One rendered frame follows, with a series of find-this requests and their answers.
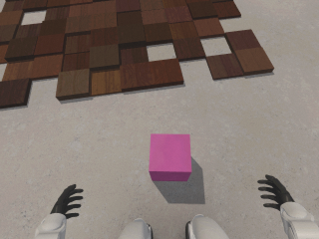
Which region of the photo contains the right robot forearm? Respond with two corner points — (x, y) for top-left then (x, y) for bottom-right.
(280, 201), (319, 239)

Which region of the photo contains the robot thigh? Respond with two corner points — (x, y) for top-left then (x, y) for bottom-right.
(118, 221), (152, 239)
(188, 217), (229, 239)

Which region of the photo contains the robot left hand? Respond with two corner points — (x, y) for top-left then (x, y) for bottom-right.
(50, 184), (84, 219)

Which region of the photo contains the left robot thigh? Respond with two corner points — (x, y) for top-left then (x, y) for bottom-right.
(118, 221), (152, 239)

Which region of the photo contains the left robot forearm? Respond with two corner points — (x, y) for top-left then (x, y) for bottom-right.
(34, 213), (67, 239)

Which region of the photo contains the carton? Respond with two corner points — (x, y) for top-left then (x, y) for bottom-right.
(149, 133), (192, 182)

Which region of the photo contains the robot right hand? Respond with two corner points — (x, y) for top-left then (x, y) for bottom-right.
(257, 174), (295, 211)

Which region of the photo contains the right robot thigh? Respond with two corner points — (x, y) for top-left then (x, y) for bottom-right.
(188, 217), (229, 239)

